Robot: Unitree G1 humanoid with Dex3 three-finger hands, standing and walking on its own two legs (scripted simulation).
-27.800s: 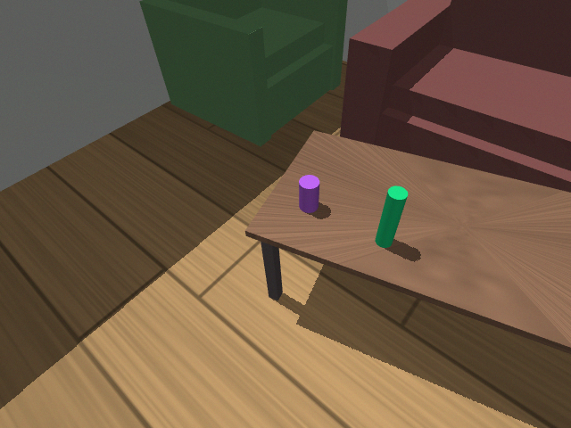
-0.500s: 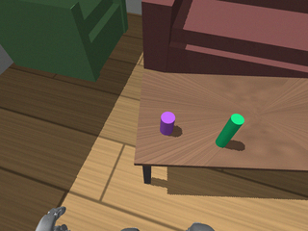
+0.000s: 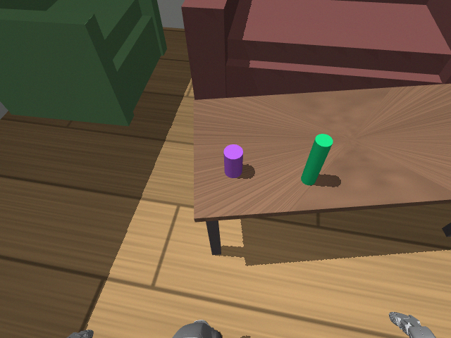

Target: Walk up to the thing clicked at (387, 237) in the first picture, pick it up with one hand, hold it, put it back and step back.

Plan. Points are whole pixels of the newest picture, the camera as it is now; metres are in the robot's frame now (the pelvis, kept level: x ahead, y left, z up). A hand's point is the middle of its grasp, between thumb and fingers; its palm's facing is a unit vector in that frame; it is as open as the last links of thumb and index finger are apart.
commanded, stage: step back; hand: right
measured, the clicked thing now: (315, 161) +0.61 -0.24 -0.22
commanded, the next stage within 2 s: none
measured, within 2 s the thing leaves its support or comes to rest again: neither
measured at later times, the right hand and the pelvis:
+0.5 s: hand out of the picture -0.02 -0.26 -0.11, palm faces -0.10 +0.89 -0.45, open 7.4 cm; pelvis -0.13 +0.00 +0.01, yaw +3 degrees
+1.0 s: hand out of the picture -0.19 -0.31 -0.15, palm faces -0.12 +0.90 -0.41, open 7.4 cm; pelvis -0.29 -0.05 +0.00, yaw +5 degrees
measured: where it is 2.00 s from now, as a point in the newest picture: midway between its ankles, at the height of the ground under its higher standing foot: outside the picture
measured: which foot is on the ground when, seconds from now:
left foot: down 0.00-0.02, up 0.04-0.28, down 0.30-0.72, up 0.74-1.00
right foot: down 0.00-0.32, up 0.34-0.68, down 0.70-1.00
